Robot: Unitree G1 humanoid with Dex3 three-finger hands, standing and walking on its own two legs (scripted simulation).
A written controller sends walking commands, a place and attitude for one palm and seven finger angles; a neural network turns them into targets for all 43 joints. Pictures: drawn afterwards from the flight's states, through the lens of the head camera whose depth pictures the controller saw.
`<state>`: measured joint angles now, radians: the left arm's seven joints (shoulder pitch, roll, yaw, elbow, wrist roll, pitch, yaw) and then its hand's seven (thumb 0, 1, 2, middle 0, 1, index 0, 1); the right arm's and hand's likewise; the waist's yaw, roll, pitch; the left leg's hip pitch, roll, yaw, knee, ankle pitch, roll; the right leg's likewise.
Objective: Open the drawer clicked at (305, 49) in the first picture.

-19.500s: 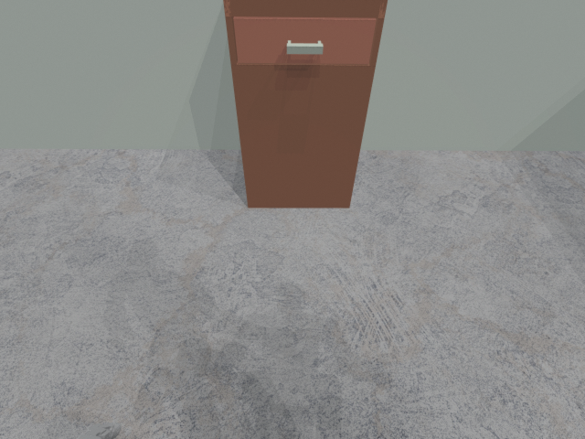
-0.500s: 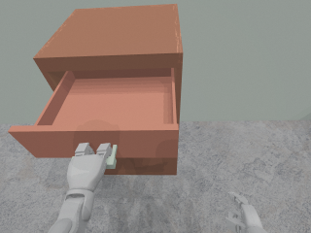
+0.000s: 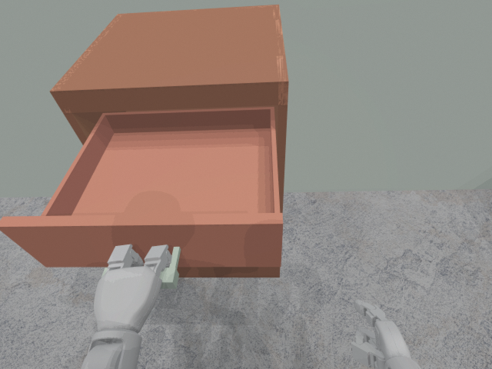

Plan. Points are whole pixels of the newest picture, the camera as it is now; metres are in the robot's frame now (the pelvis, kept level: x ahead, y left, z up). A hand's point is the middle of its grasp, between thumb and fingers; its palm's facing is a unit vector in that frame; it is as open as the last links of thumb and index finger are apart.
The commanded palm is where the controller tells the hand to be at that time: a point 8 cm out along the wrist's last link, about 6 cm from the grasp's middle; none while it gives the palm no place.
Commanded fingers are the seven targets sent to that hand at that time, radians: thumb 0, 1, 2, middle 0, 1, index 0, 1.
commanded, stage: open the thumb to release the handle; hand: left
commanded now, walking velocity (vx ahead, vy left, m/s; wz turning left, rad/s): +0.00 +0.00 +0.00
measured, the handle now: (144, 265) +0.27 +0.20 +0.04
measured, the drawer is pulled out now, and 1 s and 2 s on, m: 0.30 0.30 0.30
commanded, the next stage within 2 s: lift the hand off the handle in 0.50 s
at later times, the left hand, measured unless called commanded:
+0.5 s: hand (141, 300) +0.22 +0.19 +0.02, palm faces +0.05 -0.12 -0.99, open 12.1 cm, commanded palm +0.19 +0.20 +0.07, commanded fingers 0.00 -0.50 0.30 -0.30 -1.20 -0.30 -1.20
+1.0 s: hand (142, 294) +0.23 +0.20 +0.02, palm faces +0.04 -0.11 -0.99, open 13.5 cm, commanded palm +0.20 +0.20 +0.08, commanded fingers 0.00 -0.50 0.30 -0.30 -1.20 -0.30 -1.20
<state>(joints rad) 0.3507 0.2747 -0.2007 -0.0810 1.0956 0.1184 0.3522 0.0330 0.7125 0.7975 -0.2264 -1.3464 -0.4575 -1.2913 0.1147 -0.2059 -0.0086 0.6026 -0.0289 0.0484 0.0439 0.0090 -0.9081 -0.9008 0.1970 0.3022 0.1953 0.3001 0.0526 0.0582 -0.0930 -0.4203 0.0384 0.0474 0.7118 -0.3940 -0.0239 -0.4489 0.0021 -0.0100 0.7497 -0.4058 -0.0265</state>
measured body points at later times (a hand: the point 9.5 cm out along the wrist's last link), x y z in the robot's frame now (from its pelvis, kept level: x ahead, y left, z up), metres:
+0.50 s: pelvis -0.02 +0.00 +0.00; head +0.00 -0.03 +0.45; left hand +0.21 +0.20 +0.07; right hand +0.20 -0.21 -0.10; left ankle -0.02 +0.14 -0.71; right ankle -0.02 -0.10 -0.71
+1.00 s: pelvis -0.03 +0.00 +0.01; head -0.02 -0.03 +0.46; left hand +0.22 +0.20 +0.07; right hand +0.17 -0.21 -0.10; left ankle -0.02 +0.14 -0.71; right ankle -0.02 -0.10 -0.71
